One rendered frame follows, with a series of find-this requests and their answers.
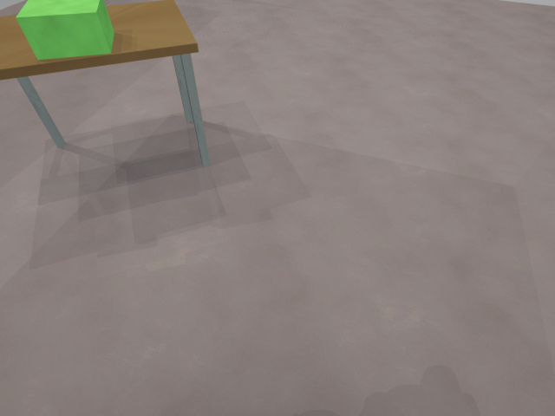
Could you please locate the table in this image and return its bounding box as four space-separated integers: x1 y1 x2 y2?
0 0 211 168

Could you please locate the carton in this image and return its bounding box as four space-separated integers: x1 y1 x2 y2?
16 0 114 60

